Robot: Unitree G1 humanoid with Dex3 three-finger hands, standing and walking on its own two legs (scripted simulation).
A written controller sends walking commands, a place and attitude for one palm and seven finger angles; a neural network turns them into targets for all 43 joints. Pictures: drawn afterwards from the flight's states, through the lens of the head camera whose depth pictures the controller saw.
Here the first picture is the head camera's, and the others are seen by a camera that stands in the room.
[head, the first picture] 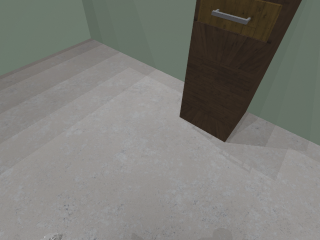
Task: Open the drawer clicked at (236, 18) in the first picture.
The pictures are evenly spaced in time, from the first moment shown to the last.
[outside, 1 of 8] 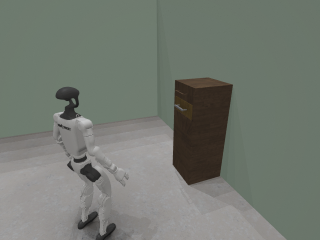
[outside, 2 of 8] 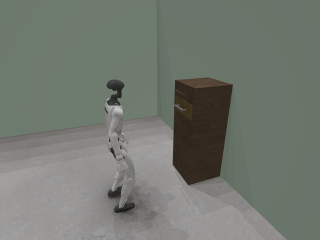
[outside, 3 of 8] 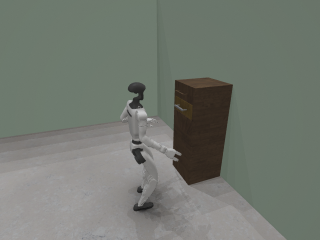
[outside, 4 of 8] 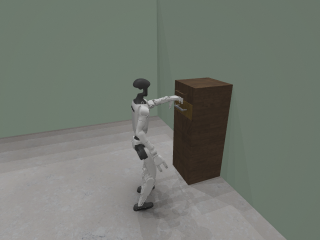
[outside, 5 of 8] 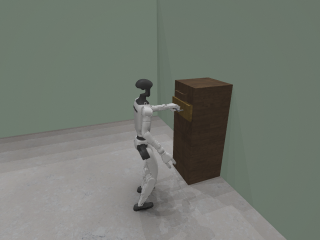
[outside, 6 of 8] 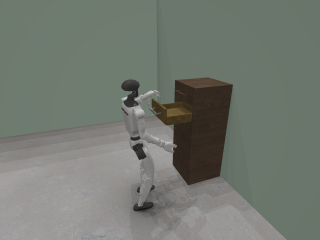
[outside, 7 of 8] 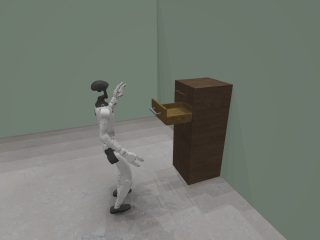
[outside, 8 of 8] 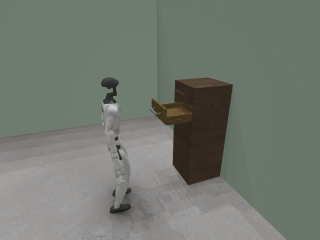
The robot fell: no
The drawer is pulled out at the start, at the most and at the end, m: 0.00 0.30 0.30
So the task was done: yes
